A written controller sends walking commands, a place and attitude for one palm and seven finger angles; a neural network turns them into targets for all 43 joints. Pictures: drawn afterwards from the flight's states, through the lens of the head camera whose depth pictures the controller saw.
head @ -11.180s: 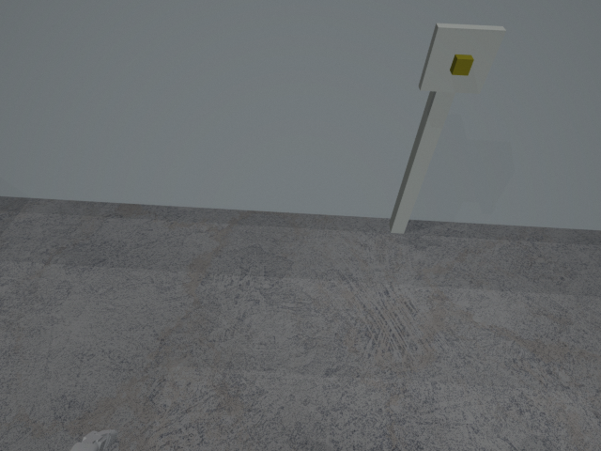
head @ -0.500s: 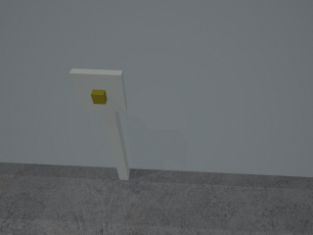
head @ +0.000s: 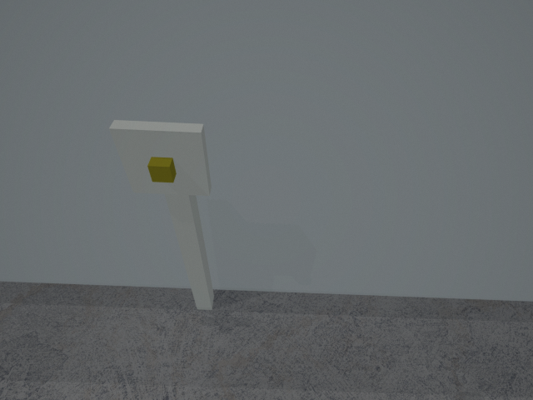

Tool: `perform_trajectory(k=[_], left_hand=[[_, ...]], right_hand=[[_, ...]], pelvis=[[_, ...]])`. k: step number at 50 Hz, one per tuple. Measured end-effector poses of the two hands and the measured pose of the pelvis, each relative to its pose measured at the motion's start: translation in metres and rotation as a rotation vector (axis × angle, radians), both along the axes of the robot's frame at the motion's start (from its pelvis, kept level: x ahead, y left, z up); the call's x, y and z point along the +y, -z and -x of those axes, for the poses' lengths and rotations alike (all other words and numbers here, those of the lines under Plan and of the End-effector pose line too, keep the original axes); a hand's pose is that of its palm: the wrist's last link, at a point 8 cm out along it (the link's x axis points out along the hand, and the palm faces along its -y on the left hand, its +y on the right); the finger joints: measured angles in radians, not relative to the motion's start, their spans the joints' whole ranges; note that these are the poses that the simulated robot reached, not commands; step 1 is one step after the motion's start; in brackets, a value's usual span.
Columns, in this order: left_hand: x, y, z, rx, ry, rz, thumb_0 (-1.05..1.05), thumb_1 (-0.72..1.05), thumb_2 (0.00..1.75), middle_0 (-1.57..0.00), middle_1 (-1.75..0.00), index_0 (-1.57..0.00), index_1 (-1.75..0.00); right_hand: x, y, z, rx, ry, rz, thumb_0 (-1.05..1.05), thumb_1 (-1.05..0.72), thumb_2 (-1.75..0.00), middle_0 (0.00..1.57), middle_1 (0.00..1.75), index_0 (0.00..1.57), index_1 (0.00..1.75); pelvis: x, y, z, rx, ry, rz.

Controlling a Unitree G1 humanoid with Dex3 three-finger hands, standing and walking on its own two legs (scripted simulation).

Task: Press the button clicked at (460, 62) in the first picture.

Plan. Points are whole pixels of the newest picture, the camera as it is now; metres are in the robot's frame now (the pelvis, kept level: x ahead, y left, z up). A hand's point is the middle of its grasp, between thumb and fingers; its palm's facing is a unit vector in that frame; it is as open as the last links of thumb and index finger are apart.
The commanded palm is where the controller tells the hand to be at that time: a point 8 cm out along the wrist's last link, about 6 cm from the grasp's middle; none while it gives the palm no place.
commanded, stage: shuffle to correct the standing spot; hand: left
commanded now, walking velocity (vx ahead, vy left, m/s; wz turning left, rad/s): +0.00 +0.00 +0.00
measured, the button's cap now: (162, 168) +0.55 +0.26 +0.01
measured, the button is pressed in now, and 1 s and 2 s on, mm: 0 0 0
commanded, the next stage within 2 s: come to a stop and stand still in 0.32 s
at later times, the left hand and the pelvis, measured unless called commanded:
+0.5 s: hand out of the picture +0.03 +0.21 -0.19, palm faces -0.02 -0.99 -0.17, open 7.4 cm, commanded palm none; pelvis +0.05 +0.03 -0.01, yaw -2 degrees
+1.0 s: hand out of the picture +0.10 +0.20 -0.18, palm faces +0.01 -0.97 -0.23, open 7.3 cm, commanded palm none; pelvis +0.04 +0.03 -0.02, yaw -1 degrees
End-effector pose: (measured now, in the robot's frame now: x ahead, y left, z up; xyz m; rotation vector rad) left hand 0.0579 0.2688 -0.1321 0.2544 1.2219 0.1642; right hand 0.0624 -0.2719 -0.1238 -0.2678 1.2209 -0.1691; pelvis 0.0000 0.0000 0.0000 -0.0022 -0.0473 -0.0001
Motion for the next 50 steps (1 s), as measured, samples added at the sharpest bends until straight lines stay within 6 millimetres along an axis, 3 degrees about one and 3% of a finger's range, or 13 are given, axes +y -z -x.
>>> perform_trajectory(k=[6,11,22,25,31,35,41,46,50], left_hand=[[0.008,-0.004,-0.004,-0.006,-0.004,-0.019,0.01,0.91,0.89,-0.20,-0.30,-0.20,-0.30],[0.005,0.001,0.004,0.022,-0.021,-0.011,0.01,0.91,0.89,-0.20,-0.30,-0.20,-0.30],[-0.008,0.031,0.043,0.223,-0.069,0.104,0.01,0.91,0.89,-0.20,-0.30,-0.20,-0.30],[-0.013,0.029,0.033,0.248,-0.051,0.114,0.01,0.91,0.89,-0.20,-0.30,-0.20,-0.30],[-0.024,0.031,-0.016,0.151,-0.045,0.114,0.01,0.91,0.89,-0.20,-0.30,-0.20,-0.30],[-0.018,0.023,-0.038,0.113,-0.041,0.078,0.02,0.94,0.89,-0.20,-0.30,-0.20,-0.30],[-0.016,0.019,-0.055,0.050,-0.032,0.058,0.01,0.93,0.89,-0.20,-0.30,-0.20,-0.30],[-0.020,0.019,-0.050,0.018,-0.028,0.062,0.01,0.92,0.89,-0.20,-0.30,-0.19,-0.30],[-0.018,0.021,-0.034,-0.002,-0.023,0.054,0.00,0.92,0.89,-0.20,-0.30,-0.20,-0.30]], right_hand=[[-0.002,-0.002,-0.008,-0.011,-0.008,0.006,0.00,-0.90,-0.90,0.20,0.30,0.20,0.30],[0.006,0.004,-0.004,0.018,-0.006,-0.005,0.00,-0.90,-0.90,0.20,0.30,0.20,0.30],[0.064,0.020,0.041,0.167,0.084,-0.063,0.00,-0.90,-0.90,0.20,0.30,0.20,0.30],[0.081,0.021,0.060,0.213,0.133,-0.085,0.00,-0.90,-0.90,0.20,0.30,0.20,0.30],[0.103,0.027,0.087,0.340,0.191,-0.135,0.00,-0.90,-0.90,0.20,0.30,0.20,0.30],[0.103,0.029,0.077,0.340,0.209,-0.145,0.00,-0.90,-0.90,0.20,0.30,0.20,0.30],[0.094,0.034,0.039,0.222,0.189,-0.137,0.00,-0.90,-0.90,0.20,0.30,0.20,0.30],[0.082,0.034,0.013,0.121,0.151,-0.116,0.00,-0.91,-0.90,0.20,0.30,0.20,0.30],[0.067,0.031,0.000,0.017,0.111,-0.091,0.01,-0.93,-0.90,0.20,0.30,0.20,0.30]], pelvis=[[0.001,-0.001,-0.003,0.000,0.000,0.000],[0.003,0.001,-0.011,0.004,0.004,0.005],[0.029,0.010,-0.045,0.011,0.033,0.008],[0.032,0.009,-0.054,0.002,0.043,0.007],[0.028,0.013,-0.070,-0.017,0.022,-0.013],[0.026,0.010,-0.075,-0.011,0.018,0.003],[0.024,0.010,-0.065,0.000,0.023,-0.003],[0.024,0.011,-0.051,-0.007,0.028,-0.004],[0.025,0.016,-0.035,-0.014,0.020,-0.015]])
